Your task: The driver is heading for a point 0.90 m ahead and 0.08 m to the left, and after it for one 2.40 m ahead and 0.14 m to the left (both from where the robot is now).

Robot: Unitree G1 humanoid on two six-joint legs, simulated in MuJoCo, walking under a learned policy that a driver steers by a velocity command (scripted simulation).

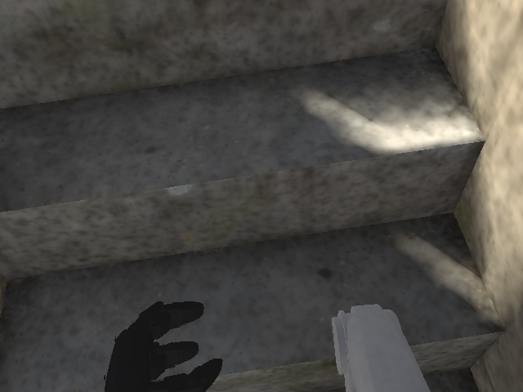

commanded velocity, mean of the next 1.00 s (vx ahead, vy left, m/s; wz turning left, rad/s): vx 0.32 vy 0.01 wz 0.22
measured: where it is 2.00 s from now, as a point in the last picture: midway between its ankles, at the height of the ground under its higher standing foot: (94, 10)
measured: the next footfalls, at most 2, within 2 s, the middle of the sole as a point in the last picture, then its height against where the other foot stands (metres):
right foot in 0.10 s outside the picture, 0.21 m higher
left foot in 0.54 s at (106, 326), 0.20 m higher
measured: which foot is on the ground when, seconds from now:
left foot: down 0.00-0.10, up 0.12-0.52, down 0.54-1.00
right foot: up 0.00-0.08, down 0.10-0.56, up 0.58-1.00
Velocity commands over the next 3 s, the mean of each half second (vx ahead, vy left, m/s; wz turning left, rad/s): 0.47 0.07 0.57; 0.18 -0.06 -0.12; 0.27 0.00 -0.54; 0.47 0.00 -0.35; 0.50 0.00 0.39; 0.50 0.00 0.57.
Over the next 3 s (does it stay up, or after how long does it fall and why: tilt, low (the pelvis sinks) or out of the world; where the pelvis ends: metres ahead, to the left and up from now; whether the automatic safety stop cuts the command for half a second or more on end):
stays up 1.15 -0.04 1.04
